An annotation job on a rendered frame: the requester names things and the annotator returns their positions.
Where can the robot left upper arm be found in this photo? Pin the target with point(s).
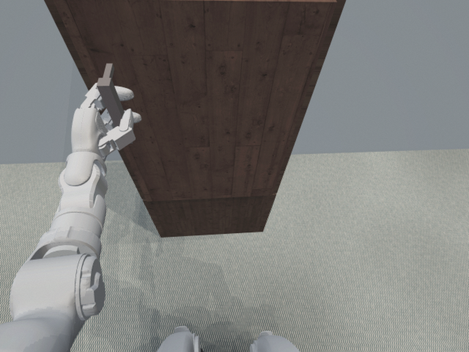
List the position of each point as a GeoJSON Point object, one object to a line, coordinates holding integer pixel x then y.
{"type": "Point", "coordinates": [52, 299]}

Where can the robot left shin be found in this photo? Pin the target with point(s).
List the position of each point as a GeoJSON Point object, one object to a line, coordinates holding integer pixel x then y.
{"type": "Point", "coordinates": [181, 329]}

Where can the robot left thigh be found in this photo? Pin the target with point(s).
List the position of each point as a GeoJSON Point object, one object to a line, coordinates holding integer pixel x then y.
{"type": "Point", "coordinates": [181, 342]}

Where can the cupboard door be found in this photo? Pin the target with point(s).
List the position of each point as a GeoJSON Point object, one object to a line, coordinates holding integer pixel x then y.
{"type": "Point", "coordinates": [219, 85]}

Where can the handle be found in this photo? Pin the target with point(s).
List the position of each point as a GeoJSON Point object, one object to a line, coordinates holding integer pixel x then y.
{"type": "Point", "coordinates": [109, 95]}

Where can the left robot hand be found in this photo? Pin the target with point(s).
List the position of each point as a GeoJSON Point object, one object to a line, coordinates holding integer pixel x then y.
{"type": "Point", "coordinates": [97, 134]}

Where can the left robot forearm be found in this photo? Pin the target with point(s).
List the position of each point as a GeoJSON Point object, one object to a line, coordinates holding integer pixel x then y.
{"type": "Point", "coordinates": [79, 219]}

